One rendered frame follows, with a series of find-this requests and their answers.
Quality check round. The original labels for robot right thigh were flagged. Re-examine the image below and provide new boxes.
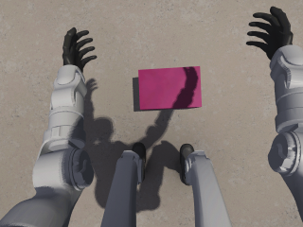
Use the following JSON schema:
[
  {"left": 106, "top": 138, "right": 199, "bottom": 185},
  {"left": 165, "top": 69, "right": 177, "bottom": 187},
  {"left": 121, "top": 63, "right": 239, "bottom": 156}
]
[{"left": 185, "top": 155, "right": 233, "bottom": 227}]

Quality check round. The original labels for left robot foot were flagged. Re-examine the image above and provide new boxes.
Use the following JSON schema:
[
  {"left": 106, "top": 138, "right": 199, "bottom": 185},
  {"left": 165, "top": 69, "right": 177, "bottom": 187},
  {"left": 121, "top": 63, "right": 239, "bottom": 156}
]
[{"left": 132, "top": 142, "right": 147, "bottom": 182}]

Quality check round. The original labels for right robot forearm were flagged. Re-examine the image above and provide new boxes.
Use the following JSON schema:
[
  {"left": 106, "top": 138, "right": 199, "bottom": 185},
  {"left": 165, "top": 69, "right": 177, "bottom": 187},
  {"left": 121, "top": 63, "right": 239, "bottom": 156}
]
[{"left": 269, "top": 44, "right": 303, "bottom": 134}]

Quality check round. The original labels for carton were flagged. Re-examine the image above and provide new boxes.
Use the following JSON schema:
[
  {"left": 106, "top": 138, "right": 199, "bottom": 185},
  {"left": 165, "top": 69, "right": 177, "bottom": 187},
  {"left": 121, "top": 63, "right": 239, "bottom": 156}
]
[{"left": 138, "top": 66, "right": 202, "bottom": 111}]

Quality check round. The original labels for left robot forearm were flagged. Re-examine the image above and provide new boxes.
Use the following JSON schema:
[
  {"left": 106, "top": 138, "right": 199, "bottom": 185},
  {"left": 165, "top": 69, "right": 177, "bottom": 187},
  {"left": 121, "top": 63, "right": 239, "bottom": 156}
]
[{"left": 32, "top": 64, "right": 87, "bottom": 190}]

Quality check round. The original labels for robot left upper arm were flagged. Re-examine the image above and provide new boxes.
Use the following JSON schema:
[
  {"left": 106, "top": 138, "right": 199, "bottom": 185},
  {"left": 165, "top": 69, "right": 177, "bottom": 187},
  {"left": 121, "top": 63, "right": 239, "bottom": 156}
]
[{"left": 0, "top": 148, "right": 95, "bottom": 227}]

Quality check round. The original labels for robot left hand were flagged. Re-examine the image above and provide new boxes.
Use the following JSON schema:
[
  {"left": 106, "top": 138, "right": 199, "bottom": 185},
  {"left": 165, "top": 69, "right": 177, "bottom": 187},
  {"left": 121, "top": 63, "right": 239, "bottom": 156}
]
[{"left": 62, "top": 27, "right": 97, "bottom": 73}]

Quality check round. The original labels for robot right upper arm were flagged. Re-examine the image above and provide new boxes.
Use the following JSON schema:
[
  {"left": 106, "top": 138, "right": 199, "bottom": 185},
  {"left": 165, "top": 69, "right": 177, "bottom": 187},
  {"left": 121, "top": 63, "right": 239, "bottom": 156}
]
[{"left": 268, "top": 131, "right": 303, "bottom": 222}]

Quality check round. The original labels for robot right hand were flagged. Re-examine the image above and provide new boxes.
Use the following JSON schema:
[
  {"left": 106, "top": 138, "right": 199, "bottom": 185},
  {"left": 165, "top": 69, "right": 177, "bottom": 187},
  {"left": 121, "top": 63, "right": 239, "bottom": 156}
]
[{"left": 246, "top": 6, "right": 294, "bottom": 60}]

